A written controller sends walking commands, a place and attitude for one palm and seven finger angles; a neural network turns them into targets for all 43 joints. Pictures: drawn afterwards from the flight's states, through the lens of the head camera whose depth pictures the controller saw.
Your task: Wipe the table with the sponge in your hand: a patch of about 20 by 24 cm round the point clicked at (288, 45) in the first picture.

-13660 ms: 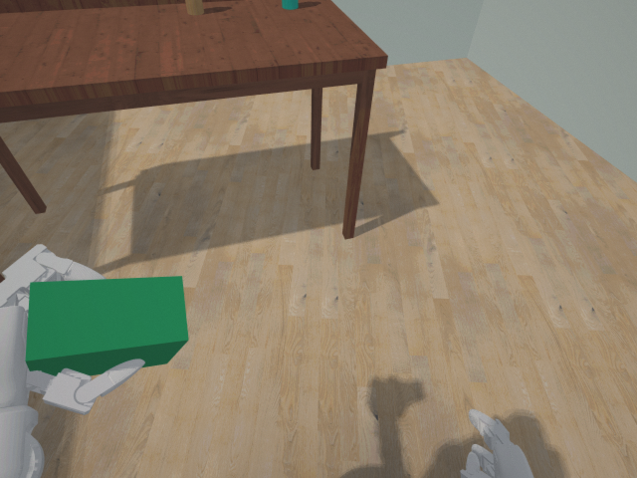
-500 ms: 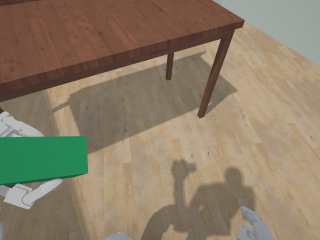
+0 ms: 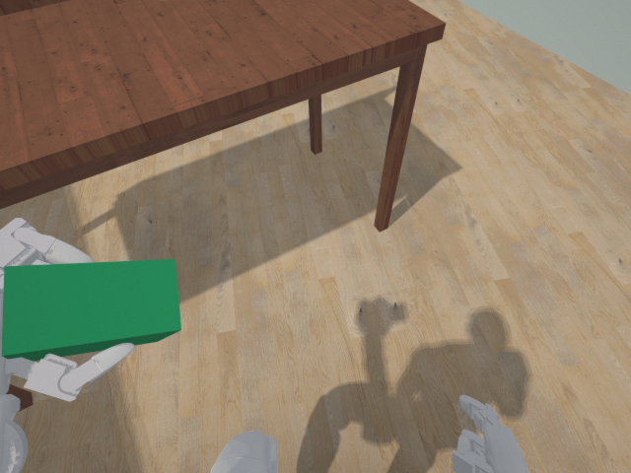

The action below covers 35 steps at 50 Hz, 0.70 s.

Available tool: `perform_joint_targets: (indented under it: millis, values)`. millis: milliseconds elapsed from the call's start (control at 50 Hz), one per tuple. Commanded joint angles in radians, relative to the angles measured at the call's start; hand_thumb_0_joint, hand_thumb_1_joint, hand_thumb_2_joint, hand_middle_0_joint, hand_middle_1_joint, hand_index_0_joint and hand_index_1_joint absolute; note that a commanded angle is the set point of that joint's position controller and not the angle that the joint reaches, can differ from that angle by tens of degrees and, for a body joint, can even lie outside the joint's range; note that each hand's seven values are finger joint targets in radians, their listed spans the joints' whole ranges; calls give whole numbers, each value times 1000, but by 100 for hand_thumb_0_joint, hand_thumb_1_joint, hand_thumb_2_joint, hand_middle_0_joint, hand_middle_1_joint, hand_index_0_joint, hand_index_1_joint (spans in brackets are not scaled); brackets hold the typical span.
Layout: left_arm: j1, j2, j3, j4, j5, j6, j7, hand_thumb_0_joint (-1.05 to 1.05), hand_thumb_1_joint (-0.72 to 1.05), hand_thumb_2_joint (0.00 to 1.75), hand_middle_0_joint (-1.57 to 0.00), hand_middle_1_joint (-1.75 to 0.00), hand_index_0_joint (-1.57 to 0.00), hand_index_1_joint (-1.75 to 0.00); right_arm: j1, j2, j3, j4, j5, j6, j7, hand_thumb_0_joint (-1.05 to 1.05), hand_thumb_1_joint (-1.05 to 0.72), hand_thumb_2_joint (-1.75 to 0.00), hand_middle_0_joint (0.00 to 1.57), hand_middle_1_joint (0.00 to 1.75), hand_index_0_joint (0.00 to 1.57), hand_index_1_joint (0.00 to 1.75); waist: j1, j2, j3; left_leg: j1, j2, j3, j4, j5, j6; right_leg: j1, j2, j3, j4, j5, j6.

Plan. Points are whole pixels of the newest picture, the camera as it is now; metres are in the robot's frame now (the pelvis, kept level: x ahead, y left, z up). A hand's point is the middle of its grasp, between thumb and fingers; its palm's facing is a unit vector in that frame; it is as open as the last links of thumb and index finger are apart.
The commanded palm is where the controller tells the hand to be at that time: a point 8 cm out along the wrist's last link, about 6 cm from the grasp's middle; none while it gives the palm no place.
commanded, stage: take the last steps up to it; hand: left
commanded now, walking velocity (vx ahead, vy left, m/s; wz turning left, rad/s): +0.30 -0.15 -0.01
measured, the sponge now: (120, 308) +0.24 +0.20 +0.15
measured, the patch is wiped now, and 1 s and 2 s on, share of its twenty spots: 0.00 0.00 0.00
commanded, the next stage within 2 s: none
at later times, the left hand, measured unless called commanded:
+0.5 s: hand (239, 217) +0.33 +0.10 +0.18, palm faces +0.36 -0.78 -0.50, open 10.3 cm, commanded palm +0.27 +0.14 +0.19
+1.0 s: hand (351, 140) +0.43 -0.01 +0.19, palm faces +0.39 -0.80 -0.45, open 10.3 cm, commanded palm +0.37 +0.04 +0.19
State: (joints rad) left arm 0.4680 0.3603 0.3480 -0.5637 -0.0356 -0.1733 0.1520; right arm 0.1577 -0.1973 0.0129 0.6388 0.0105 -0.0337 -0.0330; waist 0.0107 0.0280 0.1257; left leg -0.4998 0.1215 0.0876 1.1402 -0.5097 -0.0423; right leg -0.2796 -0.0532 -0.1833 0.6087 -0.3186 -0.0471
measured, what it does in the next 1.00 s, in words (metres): steps to the right: left foot, then right foot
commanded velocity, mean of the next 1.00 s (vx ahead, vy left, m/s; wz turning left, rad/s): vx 0.30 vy -0.12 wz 0.05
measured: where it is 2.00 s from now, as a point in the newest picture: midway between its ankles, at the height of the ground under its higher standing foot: (456, 381)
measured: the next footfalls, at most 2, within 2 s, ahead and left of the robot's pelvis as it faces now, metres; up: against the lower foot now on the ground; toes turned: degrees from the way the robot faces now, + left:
left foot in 0.16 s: +0.15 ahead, +0.08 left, +0.00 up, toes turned +12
right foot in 0.48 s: +0.17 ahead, -0.27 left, +0.00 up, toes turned -11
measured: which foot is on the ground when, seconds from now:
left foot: up 0.00-0.14, down 0.16-0.48, up 0.50-0.76, down 0.78-1.00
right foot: down 0.00-0.16, up 0.18-0.46, down 0.48-0.78, up 0.80-1.00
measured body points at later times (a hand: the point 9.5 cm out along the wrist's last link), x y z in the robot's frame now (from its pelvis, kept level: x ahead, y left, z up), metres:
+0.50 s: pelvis +0.11 -0.13 -0.01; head +0.15 -0.14 +0.44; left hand +0.30 +0.14 +0.20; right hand +0.27 -0.33 -0.11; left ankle +0.11 +0.06 -0.72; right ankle +0.13 -0.26 -0.73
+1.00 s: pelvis +0.22 -0.24 +0.01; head +0.26 -0.24 +0.45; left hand +0.40 +0.03 +0.21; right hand +0.40 -0.45 -0.08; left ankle +0.23 -0.09 -0.73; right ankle +0.24 -0.37 -0.70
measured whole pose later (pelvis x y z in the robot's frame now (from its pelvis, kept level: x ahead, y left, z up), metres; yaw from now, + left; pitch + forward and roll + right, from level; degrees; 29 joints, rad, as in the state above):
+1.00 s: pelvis +0.22 -0.24 +0.01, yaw +1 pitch +1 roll -1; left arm 0.49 0.40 0.38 -0.61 -0.04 -0.20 0.15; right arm 0.19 -0.15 0.01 0.53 0.01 -0.09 -0.03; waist 0.01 0.00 0.08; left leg -0.28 0.17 0.16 0.53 -0.24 -0.05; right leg -0.42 -0.09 -0.13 0.82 -0.39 0.03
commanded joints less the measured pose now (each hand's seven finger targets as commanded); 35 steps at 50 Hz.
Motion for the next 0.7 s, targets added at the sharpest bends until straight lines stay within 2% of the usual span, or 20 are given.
perform_joint_targets:
  millis: [0, 60, 100, 120, 140, 160, 180, 220, 260, 300, 360, 420, 440, 460, 480, 500, 520, 560, 620, 680]
  values:
    - [-2, 197, 176, -231, -8, -66, 33, 0, 10, 130, -120, -160, -120, -160, -92, -76, -43, -197, -7, -27, -14, 0, -90, -90, 20, 30, 20, 30, 11, -165, -223, -26, -3, 55, -266, 66, 6, 222, -242, 229, -250, 418, -149]
    - [4, 189, 160, -240, -11, -62, 38, 0, 10, 130, -120, -160, -120, -160, -64, -82, -47, -213, -13, -34, -22, 0, -90, -90, 20, 30, 20, 30, 7, -123, -239, 106, -46, 134, -516, 183, 10, 204, -203, 192, -212, 360, -128]
    - [-27, 186, 139, -269, -13, -67, 38, 0, 10, 130, -120, -160, -120, -160, -18, -103, -63, -220, -8, -44, -34, 0, -90, -90, 20, 30, 20, 30, -21, -34, -270, 337, -38, 130, -689, 289, 30, 103, -151, 155, -41, 284, -76]
    - [-30, 177, 120, -290, -13, -78, 33, 0, 10, 130, -120, -160, -120, -160, -8, -128, -75, -232, -5, -46, -41, 0, -90, -90, 20, 30, 20, 30, -34, 116, -288, 489, 71, -45, -754, 297, 79, -41, -95, 119, 144, 157, -26]
    - [-54, 182, 124, -302, -14, -95, 34, 0, 10, 130, -120, -160, -120, -160, -9, -135, -77, -234, -8, -56, -37, 0, -90, -90, 20, 30, 20, 30, -28, 311, -285, 648, 321, -421, -820, 485, 195, -298, 24, 85, 370, -208, 41]
    - [-79, 229, 147, -253, -9, -106, 25, 0, 10, 130, -120, -160, -120, -160, -34, -126, -59, -236, -11, -65, -30, 0, -90, -90, 20, 30, 20, 30, -23, 278, -240, 545, 421, -560, -897, 328, 261, -345, 18, 179, 540, -286, 38]
    - [-113, 257, 162, -262, -3, -105, 17, 0, 10, 130, -120, -160, -120, -160, -56, -125, -57, -234, -15, -68, -27, 0, -90, -90, 20, 30, 20, 30, -25, 240, -193, 464, 424, -561, -926, 223, 266, -375, -22, 224, 606, -227, 41]
    - [-96, 256, 170, -305, 3, -106, 8, 0, 10, 130, -120, -160, -120, -160, -48, -121, -65, -220, -12, -77, -26, 0, -90, -90, 20, 30, 20, 30, -7, 175, -174, 426, 368, -386, -894, 270, 243, -398, -58, 211, 566, -137, 53]
    - [-4, 191, 146, -299, 5, -98, 3, 0, 10, 130, -120, -160, -120, -160, -19, -121, -71, -216, -9, -86, -18, 0, -90, -90, 20, 30, 20, 30, 1, 207, -199, 388, 295, -180, -875, 349, 194, -311, -64, 150, 427, -64, 66]
    - [28, 155, 131, -269, -1, -90, 3, 0, 10, 130, -120, -160, -120, -160, -8, -123, -72, -224, -6, -94, -15, 0, -90, -90, 20, 30, 20, 30, -1, 257, -197, 301, 250, -50, -876, 338, 158, -167, -50, 78, 241, -38, 72]
    - [11, 142, 120, -186, -2, -80, 8, 0, 10, 130, -120, -160, -120, -160, 4, -126, -74, -228, 1, -102, -16, 0, -90, -90, 20, 30, 20, 30, -15, 250, -176, 261, 223, 3, -839, 260, 137, -68, -4, -10, 93, -36, 85]
    - [-39, 158, 123, -150, -2, -64, 16, 0, 10, 130, -120, -160, -120, -160, -1, -108, -69, -227, 10, -86, -22, 0, -90, -90, 20, 30, 20, 30, -2, 123, -201, 188, 150, 63, -624, 78, 89, 122, 43, -56, -88, 7, 84]
    - [-68, 173, 119, -160, 1, -60, 19, 0, 10, 130, -120, -160, -120, -160, -8, -93, -64, -225, 14, -82, -22, 0, -90, -90, 20, 30, 20, 30, 5, -3, -204, 121, 86, 96, -434, 39, 66, 175, -18, 39, -178, -11, 50]
    - [-76, 242, 160, -157, 7, -53, 31, 0, 10, 130, -120, -160, -120, -160, -11, -59, -52, -229, 16, -76, -24, 0, -90, -90, 20, 30, 20, 30, 8, -285, -210, -87, -20, 140, -160, -69, 30, 266, -225, 352, -277, 67, -51]
    - [-103, 284, 197, -194, -5, -50, 39, 0, 10, 130, -120, -160, -120, -160, -76, -69, -41, -241, 11, -88, -24, 0, -90, -90, 20, 30, 20, 30, 41, -371, -219, -195, -49, 35, 48, -164, 21, 255, -347, 539, -339, 107, -141]
    - [-109, 258, 178, -208, -12, -49, 33, 0, 10, 130, -120, -160, -120, -160, -81, -83, -48, -217, 15, -93, -21, 0, -90, -90, 20, 30, 20, 30, 21, -352, -206, -222, -15, -38, 146, -90, 16, 258, -353, 555, -350, 98, -161]
    - [-107, 272, 195, -244, -10, -48, 33, 0, 10, 130, -120, -160, -120, -160, -106, -84, -42, -209, 21, -81, -18, 0, -90, -90, 20, 30, 20, 30, 17, -251, -192, -245, 5, -58, 168, -66, 6, 269, -362, 543, -328, 156, -182]
    - [-37, 232, 192, -236, -7, -58, 35, 0, 10, 130, -120, -160, -120, -160, -97, -79, -36, -179, 8, -55, -17, 0, -90, -90, 20, 30, 20, 30, 6, -152, -175, -173, 22, -40, 50, -14, -1, 237, -314, 344, -282, 364, -163]
    - [-3, 192, 174, -245, -7, -64, 37, 0, 10, 130, -120, -160, -120, -160, -91, -68, -43, -195, 0, -25, -11, 0, -90, -90, 20, 30, 20, 30, 5, -180, -234, -25, 8, 35, -277, 44, 11, 266, -267, 173, -222, 467, -131]
    - [15, 186, 168, -245, -10, -62, 42, 0, 10, 130, -120, -160, -120, -160, -53, -80, -50, -210, -10, -31, -17, 0, -90, -90, 20, 30, 20, 30, 6, -139, -247, 114, -50, 142, -544, 199, 11, 231, -219, 136, -176, 418, -105]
